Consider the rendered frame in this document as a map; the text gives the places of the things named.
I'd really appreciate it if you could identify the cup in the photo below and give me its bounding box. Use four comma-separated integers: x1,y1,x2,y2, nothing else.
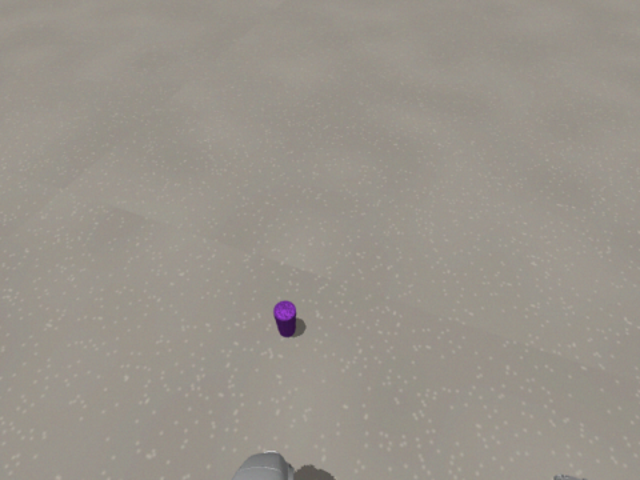
274,301,296,337

